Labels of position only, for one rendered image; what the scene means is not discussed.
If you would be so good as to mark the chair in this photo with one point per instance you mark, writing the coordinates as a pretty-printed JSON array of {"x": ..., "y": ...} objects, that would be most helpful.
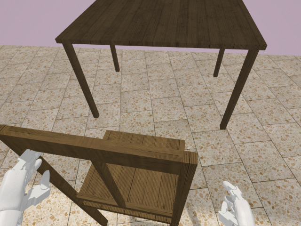
[{"x": 132, "y": 174}]

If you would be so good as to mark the table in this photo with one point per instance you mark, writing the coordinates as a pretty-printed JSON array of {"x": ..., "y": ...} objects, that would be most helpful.
[{"x": 220, "y": 24}]

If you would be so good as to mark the left robot forearm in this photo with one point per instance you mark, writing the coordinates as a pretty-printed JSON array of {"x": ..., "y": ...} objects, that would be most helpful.
[{"x": 11, "y": 218}]

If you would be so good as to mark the robot left hand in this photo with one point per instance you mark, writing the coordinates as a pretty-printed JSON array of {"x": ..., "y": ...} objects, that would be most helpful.
[{"x": 15, "y": 180}]

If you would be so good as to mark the robot right hand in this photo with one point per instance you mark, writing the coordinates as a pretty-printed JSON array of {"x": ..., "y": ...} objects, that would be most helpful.
[{"x": 241, "y": 214}]

